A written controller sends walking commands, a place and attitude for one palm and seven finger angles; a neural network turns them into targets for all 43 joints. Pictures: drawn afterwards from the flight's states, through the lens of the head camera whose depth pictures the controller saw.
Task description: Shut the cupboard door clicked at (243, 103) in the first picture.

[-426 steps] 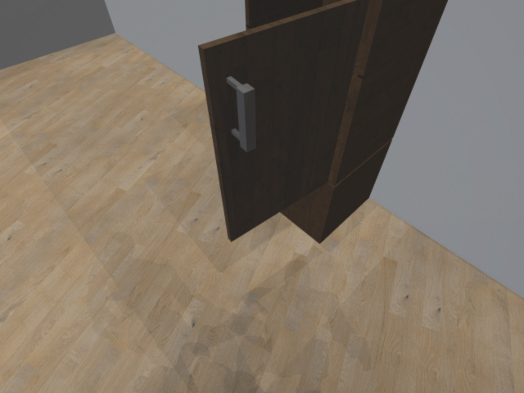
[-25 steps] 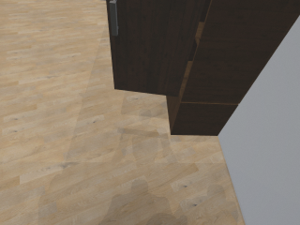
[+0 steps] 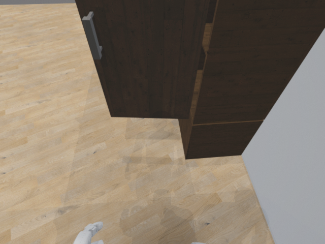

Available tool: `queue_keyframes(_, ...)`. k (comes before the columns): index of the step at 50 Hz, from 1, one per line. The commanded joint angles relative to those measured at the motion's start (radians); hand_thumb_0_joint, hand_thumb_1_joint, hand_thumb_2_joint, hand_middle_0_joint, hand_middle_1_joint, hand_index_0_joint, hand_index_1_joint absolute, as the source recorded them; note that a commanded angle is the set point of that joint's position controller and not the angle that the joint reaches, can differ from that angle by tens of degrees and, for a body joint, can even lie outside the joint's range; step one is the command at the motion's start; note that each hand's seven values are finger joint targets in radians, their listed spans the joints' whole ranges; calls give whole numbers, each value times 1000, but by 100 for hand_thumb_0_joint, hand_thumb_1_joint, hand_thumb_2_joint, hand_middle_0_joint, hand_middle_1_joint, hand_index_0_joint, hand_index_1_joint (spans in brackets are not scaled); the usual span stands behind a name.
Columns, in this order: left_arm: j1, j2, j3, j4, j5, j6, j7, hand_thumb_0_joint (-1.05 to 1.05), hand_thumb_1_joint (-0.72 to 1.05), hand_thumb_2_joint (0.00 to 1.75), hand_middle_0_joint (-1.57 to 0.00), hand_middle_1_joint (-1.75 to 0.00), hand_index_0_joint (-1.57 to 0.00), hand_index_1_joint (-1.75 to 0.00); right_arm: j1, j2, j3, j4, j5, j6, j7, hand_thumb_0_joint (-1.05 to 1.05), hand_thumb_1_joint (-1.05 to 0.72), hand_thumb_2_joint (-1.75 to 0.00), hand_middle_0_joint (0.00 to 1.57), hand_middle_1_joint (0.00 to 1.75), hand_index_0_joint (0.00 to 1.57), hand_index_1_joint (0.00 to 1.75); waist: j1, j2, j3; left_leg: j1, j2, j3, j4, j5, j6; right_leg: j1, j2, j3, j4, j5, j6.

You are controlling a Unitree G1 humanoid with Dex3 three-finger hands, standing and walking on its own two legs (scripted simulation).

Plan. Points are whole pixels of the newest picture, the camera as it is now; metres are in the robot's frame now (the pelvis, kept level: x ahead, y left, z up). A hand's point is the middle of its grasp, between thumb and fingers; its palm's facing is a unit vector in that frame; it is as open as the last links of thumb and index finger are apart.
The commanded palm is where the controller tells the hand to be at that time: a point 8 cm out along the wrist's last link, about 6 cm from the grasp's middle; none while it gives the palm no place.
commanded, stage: take the last steps up to it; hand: left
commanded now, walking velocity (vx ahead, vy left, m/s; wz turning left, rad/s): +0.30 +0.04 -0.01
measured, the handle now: (94, 36) +0.72 +0.24 +0.13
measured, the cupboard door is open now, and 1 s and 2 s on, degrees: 83 83 83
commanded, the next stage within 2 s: come to a stop and stand still in 0.46 s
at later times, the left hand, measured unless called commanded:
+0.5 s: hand (81, 224) +0.20 +0.24 -0.16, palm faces +0.03 -0.99 -0.16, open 7.4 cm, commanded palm none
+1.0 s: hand (93, 174) +0.36 +0.24 -0.17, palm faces +0.01 -0.98 -0.17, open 7.4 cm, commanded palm none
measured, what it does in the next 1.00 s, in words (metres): walks ahead: left foot, then right foot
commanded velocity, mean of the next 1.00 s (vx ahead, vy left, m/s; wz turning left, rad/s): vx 0.01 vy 0.01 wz -0.01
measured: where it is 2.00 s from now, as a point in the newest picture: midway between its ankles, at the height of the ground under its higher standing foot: outside the picture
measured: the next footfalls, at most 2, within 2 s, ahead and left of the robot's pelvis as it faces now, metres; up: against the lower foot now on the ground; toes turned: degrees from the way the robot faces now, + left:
left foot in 0.30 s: +0.25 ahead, +0.16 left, +0.00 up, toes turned +5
right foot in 0.66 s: +0.34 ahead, -0.08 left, +0.00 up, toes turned -9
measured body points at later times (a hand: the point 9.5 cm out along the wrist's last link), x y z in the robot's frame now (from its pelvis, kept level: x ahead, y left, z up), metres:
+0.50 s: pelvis +0.19 +0.06 +0.02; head +0.22 +0.07 +0.47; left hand +0.20 +0.29 -0.14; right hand +0.26 -0.17 -0.12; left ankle +0.19 +0.15 -0.72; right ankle +0.18 -0.07 -0.66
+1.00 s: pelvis +0.26 +0.07 +0.01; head +0.31 +0.09 +0.45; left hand +0.36 +0.29 -0.16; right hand +0.27 -0.17 -0.14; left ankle +0.22 +0.15 -0.72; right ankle +0.28 -0.07 -0.71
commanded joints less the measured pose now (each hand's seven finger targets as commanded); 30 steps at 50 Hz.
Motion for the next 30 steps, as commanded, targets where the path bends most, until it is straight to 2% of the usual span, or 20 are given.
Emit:
queue_keyframes(1, 133, 87, 22, 7, 4, -7, 20, 0, 90, 90, -20, -30, -20, -30, -33, -38, -16, -105, -17, -6, 7, 0, -90, -90, 20, 30, 20, 30, 29, -149, 21, -227, 110, -48, 29, 145, -33, -12, -292, 289, -484, -80, -100)
queue_keyframes(3, 157, 98, 26, 29, 6, -20, 15, 0, 90, 90, -20, -30, -20, -30, -26, -31, -18, -108, -17, -3, 15, 0, -90, -90, 20, 30, 20, 30, 21, -131, -40, -190, 102, -9, -102, 171, -47, 27, -261, 219, -478, -1, -96)
queue_keyframes(4, 179, 109, 30, 42, 8, -25, 15, 0, 90, 90, -20, -30, -20, -30, -50, -23, -21, -115, -15, -6, 20, 0, -90, -90, 20, 30, 20, 30, 32, -87, -66, -174, 94, 6, -181, 183, -50, 53, -254, 219, -471, 25, -105)
queue_keyframes(6, 198, 120, 46, 47, 13, -28, 9, 0, 90, 90, -20, -30, -20, -30, -105, -17, -22, -144, -17, -14, 26, 0, -90, -90, 20, 30, 20, 30, 51, -71, -77, -182, 84, 30, -314, 203, -57, 101, -251, 206, -443, 62, -117)
queue_keyframes(9, 231, 153, 47, 78, 17, -25, 1, 0, 90, 90, -20, -30, -20, -30, -202, -30, -24, -188, -15, -33, 34, 0, -90, -90, 20, 30, 20, 30, 78, -118, -69, -169, 55, 48, -457, 205, -56, 165, -261, 221, -404, 72, -110)
queue_keyframes(11, 230, 164, 46, 89, 15, -20, -1, 0, 90, 90, -20, -30, -20, -30, -216, -56, -25, -196, -16, -42, 35, 0, -90, -90, 20, 30, 20, 30, 64, -143, -50, -91, 34, 66, -555, 249, -53, 143, -250, 201, -358, 67, -84)
queue_keyframes(12, 234, 162, 45, 94, 12, -16, -1, 0, 90, 90, -20, -30, -20, -30, -206, -70, -26, -188, -17, -48, 33, 0, -90, -90, 20, 30, 20, 30, 56, -121, -53, -8, 12, 89, -611, 278, -50, 109, -228, 186, -317, 77, -65)
queue_keyframes(13, 232, 156, 42, 92, 11, -12, -2, 0, 90, 90, -20, -30, -20, -30, -160, -98, -30, -174, -18, -56, 27, 0, -90, -90, 20, 30, 20, 30, 30, -80, -74, 113, 8, 82, -656, 268, -41, 54, -197, 157, -226, 95, -44)
queue_keyframes(14, 239, 130, 36, 84, 10, -10, -5, 0, 90, 90, -20, -30, -20, -30, -70, -163, -45, -152, -22, -63, 18, 0, -90, -90, 20, 30, 20, 30, -8, 72, -123, 279, 101, -45, -688, 263, 4, -68, -132, 105, -22, 79, -6)
queue_keyframes(15, 232, 83, 23, 56, 4, -10, -7, 0, 90, 90, -20, -30, -20, -30, 43, -264, -67, -135, -32, -64, 4, 0, -90, -90, 20, 30, 20, 30, -50, 257, -176, 408, 330, -329, -767, 262, 115, -244, -25, -4, 248, -178, 41)
queue_keyframes(16, 169, 90, 16, 21, 9, -11, -4, 0, 90, 90, -20, -30, -20, -30, 90, -281, -65, -129, -28, -51, -6, 0, -90, -90, 20, 30, 20, 30, -72, 201, -178, 402, 418, -429, -829, 305, 196, -310, -12, 64, 473, -316, 40)
queue_keyframes(17, 137, 96, 18, 25, 16, -6, 1, 0, 90, 90, -20, -30, -20, -30, 35, -253, -56, -138, -25, -49, -8, 0, -90, -90, 20, 30, 20, 30, -49, 132, -122, 311, 400, -372, -837, 314, 196, -331, -60, 117, 562, -277, 32)
queue_keyframes(19, 140, 85, 18, 38, 16, 5, -6, 0, 90, 90, -20, -30, -20, -30, -79, -181, -29, -164, -17, -59, -15, 0, -90, -90, 20, 30, 20, 30, 6, 64, -20, 133, 349, -281, -870, 368, 172, -309, -111, 144, 559, -169, 42)
queue_keyframes(20, 160, 69, 17, 48, 18, 13, -11, 0, 90, 90, -20, -30, -20, -30, -103, -171, -23, -166, -19, -65, -16, 0, -90, -90, 20, 30, 20, 30, 26, 67, -25, 124, 311, -195, -878, 446, 144, -279, -115, 139, 526, -113, 51)
queue_keyframes(23, 194, 52, 12, 52, 14, 26, -11, 0, 90, 90, -20, -30, -20, -30, -117, -162, -16, -155, -16, -71, -20, 0, -90, -90, 20, 30, 20, 30, 51, 98, -95, 157, 257, -63, -850, 637, 134, -190, -100, 107, 370, -71, 62)
queue_keyframes(24, 182, 48, 12, 44, 14, 26, -10, 0, 90, 90, -20, -30, -20, -30, -127, -152, -18, -157, -17, -71, -22, 0, -90, -90, 20, 30, 20, 30, 50, 112, -88, 149, 244, -38, -836, 675, 135, -158, -96, 91, 286, -65, 59)
queue_keyframes(25, 168, 47, 11, 40, 15, 30, -10, 0, 90, 90, -20, -30, -20, -30, -119, -153, -22, -157, -20, -69, -20, 0, -90, -90, 20, 30, 20, 30, 44, 87, -101, 152, 240, -27, -829, 694, 134, -127, -84, 79, 227, -46, 60)
queue_keyframes(28, 151, 46, 8, 37, 17, 33, -8, 0, 90, 90, -20, -30, -20, -30, -127, -172, -22, -143, -19, -54, -19, 0, -90, -90, 20, 30, 20, 30, 45, 92, -85, 143, 231, -27, -810, 614, 128, -56, -55, 47, 113, -17, 56)
queue_keyframes(29, 160, 56, 9, 41, 17, 33, -4, 0, 90, 90, -20, -30, -20, -30, -151, -155, -15, -144, -18, -48, -23, 0, -90, -90, 20, 30, 20, 30, 59, 67, -56, 97, 235, -24, -770, 637, 118, -1, -53, 54, 43, 4, 51)
queue_keyframes(30, 187, 57, 8, 54, 16, 35, -1, 0, 90, 90, -20, -30, -20, -30, -166, -159, -10, -143, -16, -43, -25, 0, -90, -90, 20, 30, 20, 30, 77, 57, -69, 85, 204, -2, -726, 670, 85, 71, -37, 48, -32, 93, 55)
